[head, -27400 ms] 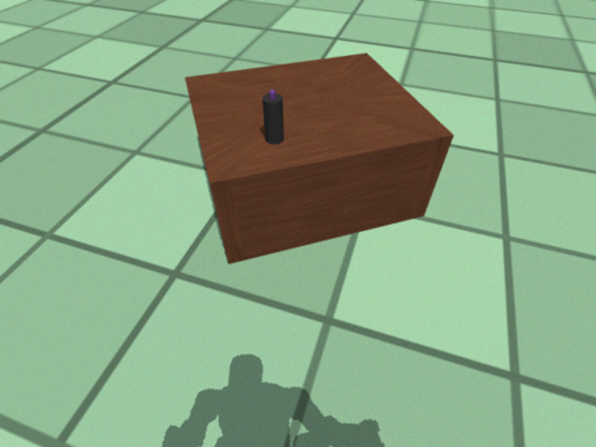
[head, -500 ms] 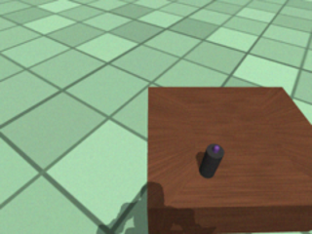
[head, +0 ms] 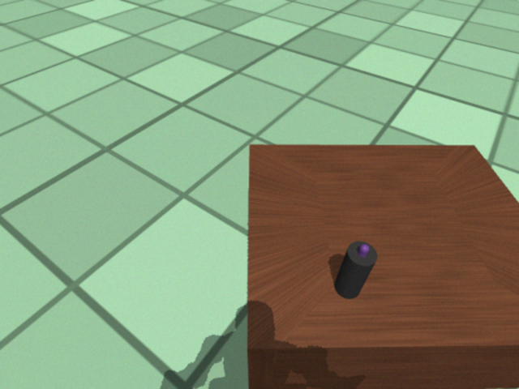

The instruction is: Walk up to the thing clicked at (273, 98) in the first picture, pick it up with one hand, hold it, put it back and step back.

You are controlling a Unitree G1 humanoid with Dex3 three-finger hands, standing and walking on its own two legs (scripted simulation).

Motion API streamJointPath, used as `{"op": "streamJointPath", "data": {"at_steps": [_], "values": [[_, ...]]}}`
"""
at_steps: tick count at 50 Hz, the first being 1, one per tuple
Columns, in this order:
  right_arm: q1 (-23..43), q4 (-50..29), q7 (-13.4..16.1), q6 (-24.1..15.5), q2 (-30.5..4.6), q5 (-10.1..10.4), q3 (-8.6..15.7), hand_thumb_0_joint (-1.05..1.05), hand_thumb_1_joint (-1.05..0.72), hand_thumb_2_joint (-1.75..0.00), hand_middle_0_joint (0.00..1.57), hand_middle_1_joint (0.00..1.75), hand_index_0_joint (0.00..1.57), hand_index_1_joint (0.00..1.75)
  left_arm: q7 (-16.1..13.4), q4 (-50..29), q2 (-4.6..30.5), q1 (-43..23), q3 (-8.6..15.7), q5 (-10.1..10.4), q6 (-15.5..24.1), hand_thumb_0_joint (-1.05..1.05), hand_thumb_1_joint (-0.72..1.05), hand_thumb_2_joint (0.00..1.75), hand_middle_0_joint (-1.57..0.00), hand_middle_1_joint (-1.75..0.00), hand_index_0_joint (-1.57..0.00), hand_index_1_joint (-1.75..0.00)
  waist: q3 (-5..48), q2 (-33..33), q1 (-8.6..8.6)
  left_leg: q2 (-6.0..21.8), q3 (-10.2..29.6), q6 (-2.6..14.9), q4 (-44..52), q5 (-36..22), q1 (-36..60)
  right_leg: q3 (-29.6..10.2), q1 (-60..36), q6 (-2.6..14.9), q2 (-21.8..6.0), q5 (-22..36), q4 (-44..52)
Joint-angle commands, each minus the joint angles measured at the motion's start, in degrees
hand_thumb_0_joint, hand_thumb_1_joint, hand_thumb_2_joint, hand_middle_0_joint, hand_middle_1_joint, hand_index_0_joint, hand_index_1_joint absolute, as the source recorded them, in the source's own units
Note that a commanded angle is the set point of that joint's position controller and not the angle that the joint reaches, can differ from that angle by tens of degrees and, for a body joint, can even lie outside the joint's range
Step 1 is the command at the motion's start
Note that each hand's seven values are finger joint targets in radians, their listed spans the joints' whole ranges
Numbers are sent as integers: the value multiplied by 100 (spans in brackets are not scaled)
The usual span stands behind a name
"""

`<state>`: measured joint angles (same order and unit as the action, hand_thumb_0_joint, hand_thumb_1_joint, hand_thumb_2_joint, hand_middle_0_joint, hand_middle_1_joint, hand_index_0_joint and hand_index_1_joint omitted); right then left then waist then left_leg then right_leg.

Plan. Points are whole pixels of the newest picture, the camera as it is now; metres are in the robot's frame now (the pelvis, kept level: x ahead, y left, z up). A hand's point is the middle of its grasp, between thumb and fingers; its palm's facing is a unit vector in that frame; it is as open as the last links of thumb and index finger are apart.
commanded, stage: stand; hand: right
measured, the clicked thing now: (355, 268) +0.47 -0.24 -0.23
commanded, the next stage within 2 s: step back in 0.06 s
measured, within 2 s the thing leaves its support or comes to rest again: neither
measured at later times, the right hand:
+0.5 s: hand out of the picture +0.04 -0.29 -0.17, palm faces -0.01 +0.92 -0.38, open 7.4 cm
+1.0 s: hand out of the picture -0.08 -0.23 -0.17, palm faces +0.02 +0.91 -0.42, open 7.4 cm
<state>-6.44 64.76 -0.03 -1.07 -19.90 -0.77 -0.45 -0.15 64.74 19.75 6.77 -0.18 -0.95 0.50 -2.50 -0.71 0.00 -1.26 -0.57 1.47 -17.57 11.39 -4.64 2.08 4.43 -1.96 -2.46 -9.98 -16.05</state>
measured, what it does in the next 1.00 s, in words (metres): walks backwards: left foot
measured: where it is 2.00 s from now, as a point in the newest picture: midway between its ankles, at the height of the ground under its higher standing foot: outside the picture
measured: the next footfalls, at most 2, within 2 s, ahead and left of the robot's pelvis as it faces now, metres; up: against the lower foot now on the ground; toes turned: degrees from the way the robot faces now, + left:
left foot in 0.62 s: -0.12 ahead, +0.14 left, +0.00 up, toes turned -1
right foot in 1.02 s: -0.15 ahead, -0.07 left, +0.00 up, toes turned -1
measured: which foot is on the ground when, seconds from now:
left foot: down 0.00-0.36, up 0.38-0.60, down 0.62-1.00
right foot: down 0.00-0.66, up 0.68-1.00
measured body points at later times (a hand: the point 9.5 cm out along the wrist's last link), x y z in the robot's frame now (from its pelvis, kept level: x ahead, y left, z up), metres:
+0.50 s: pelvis -0.07 -0.01 -0.02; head -0.01 -0.01 +0.42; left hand +0.05 +0.31 -0.14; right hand +0.04 -0.33 -0.14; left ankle -0.11 +0.12 -0.69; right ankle -0.01 -0.14 -0.75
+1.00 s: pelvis -0.17 +0.04 -0.03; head -0.09 +0.05 +0.42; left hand -0.05 +0.35 -0.16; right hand -0.09 -0.28 -0.14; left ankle -0.16 +0.14 -0.75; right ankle -0.19 -0.07 -0.74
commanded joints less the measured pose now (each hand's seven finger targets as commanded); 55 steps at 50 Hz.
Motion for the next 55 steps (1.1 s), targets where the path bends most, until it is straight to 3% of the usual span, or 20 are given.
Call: {"op": "streamJointPath", "data": {"at_steps": [1,7,14,17,19,20,23,28,31,32,33,34,35,38,45,49,51,52,54,55], "values": [[186,-334,98,-98,-1250,26,258,0,-90,-90,20,30,20,30,-57,-328,1135,-132,202,12,100,0,90,90,-20,-30,-20,-30,368,66,30,859,658,-11,259,-1331,-81,-476,-180,264,-612,904,117],[203,-718,41,132,-1537,125,524,0,-90,-90,20,30,20,30,-119,-794,1366,-125,464,139,-19,0,90,90,-20,-30,-20,-30,562,200,-27,1011,646,450,-637,-3146,-102,-195,266,385,-239,1652,-1136],[349,-1218,18,301,-1590,126,665,0,-90,-90,20,30,20,30,-98,-1180,1386,-73,486,60,-170,0,90,90,-20,-30,-20,-30,832,516,-2,989,762,718,-1091,-1921,-699,-366,381,613,-195,1039,-1821],[415,-1395,-7,358,-1389,138,656,0,-90,-90,20,30,20,30,-70,-1260,1686,99,608,21,-161,0,90,90,-20,-30,-20,-30,750,-125,129,370,501,452,-2115,-451,-1152,-1210,577,1134,-917,1072,-1208],[312,-1439,-35,435,-1248,84,637,0,-90,-90,20,30,20,30,-82,-1460,2091,-166,727,-78,-123,0,90,90,-20,-30,-20,-30,366,-1245,227,-431,258,57,-4188,2116,-1498,-2509,1200,1947,-2167,1408,-85],[99,-1456,-38,479,-1290,41,649,0,-90,-90,20,30,20,30,-102,-1595,2171,-293,749,-159,-84,0,90,90,-20,-30,-20,-30,281,-1185,127,-235,692,53,-4749,2342,-1550,-2652,1450,2079,-2316,1435,-149],[-496,-1322,-79,448,-1384,165,705,0,-90,-90,20,30,20,30,-148,-1875,1844,-1007,719,-157,-98,0,90,90,-20,-30,-20,-30,289,-947,-251,-82,788,60,-4880,1919,-1264,-1463,1789,1602,-1601,1102,-534],[-452,-1459,-29,342,-1297,20,603,0,-90,-90,20,30,20,30,-142,-1939,1746,-295,718,-196,-196,0,90,90,-20,-30,-20,-30,714,-935,157,81,273,-123,-2403,1731,-1649,-1251,183,1239,-1239,1317,-1191],[-870,-1292,53,215,-1245,-135,643,0,-90,-90,20,30,20,30,-81,-2010,1679,-302,699,-5,-346,0,90,90,-20,-30,-20,-30,783,-775,-88,124,58,-114,-216,-197,-751,-840,384,856,-869,1566,-2175],[-742,-1352,72,190,-1691,-237,772,0,-90,-90,20,30,20,30,-66,-2082,1347,-149,618,37,-382,0,90,90,-20,-30,-20,-30,770,342,48,1064,1482,114,-228,-1283,-209,-463,1465,524,-181,351,-2979],[-484,-1467,70,214,-2168,-266,849,0,-90,-90,20,30,20,30,-115,-2121,1109,-201,579,48,-395,0,90,90,-20,-30,-20,-30,519,1233,97,1771,2341,439,-402,-2779,175,-345,2759,319,815,-2364,-3594],[-543,-1563,66,217,-2462,-160,905,0,-90,-90,20,30,20,30,-205,-2192,1315,-615,673,-38,-388,0,90,90,-20,-30,-20,-30,466,1450,-337,2371,2795,1191,-309,-2866,-549,-1011,2492,217,855,-2900,-4392],[-412,-1583,102,182,-2379,-145,915,0,-90,-90,20,30,20,30,-230,-2171,1385,-883,680,-94,-376,0,90,90,-20,-30,-20,-30,206,1388,-388,2432,2932,1406,-84,-2459,-955,-1309,2424,245,802,-2730,-4948],[202,-1732,224,164,-1608,-160,691,0,-90,-90,20,30,20,30,-144,-1960,1210,-41,650,92,-399,0,90,90,-20,-30,-20,-30,92,940,279,1116,955,316,-825,-3468,-124,-1423,2930,419,997,-1533,-5169],[-616,-1790,278,176,-1485,-49,740,0,-90,-90,20,30,20,30,-124,-2240,1148,-192,658,-40,-225,0,90,90,-20,-30,-20,-30,463,809,-233,1538,1235,1071,-1258,-3444,1078,-880,2684,118,693,-1778,-3519],[-302,-1955,219,234,-1603,17,756,0,-90,-90,20,30,20,30,-87,-2065,1081,304,690,-96,-162,0,90,90,-20,-30,-20,-30,675,931,-33,1427,1053,918,-1682,-2798,407,-388,1487,316,440,-1101,-1676],[-110,-2022,184,276,-1506,92,702,0,-90,-90,20,30,20,30,-91,-1906,1153,613,737,-134,-111,0,90,90,-20,-30,-20,-30,732,503,125,1144,789,602,-2021,-2049,-261,-530,618,438,392,555,-718],[-22,-2100,176,266,-1321,144,641,0,-90,-90,20,30,20,30,-108,-1937,1465,618,809,-188,-78,0,90,90,-20,-30,-20,-30,835,-124,132,836,672,367,-2399,-1054,-1021,-1404,79,644,-177,1577,-856],[61,-2112,254,314,-1247,156,622,0,-90,-90,20,30,20,30,-88,-2201,2085,114,910,-145,-80,0,90,90,-20,-30,-20,-30,446,-1618,281,-279,461,-86,-4470,2642,-1729,-3430,853,2096,-1949,2699,-523],[-99,-2012,255,334,-1381,144,680,0,-90,-90,20,30,20,30,-98,-2271,1910,140,902,-141,-55,0,90,90,-20,-30,-20,-30,167,-1286,231,-165,973,-116,-5065,2767,-1658,-3560,1223,2164,-1976,2654,-505]]}}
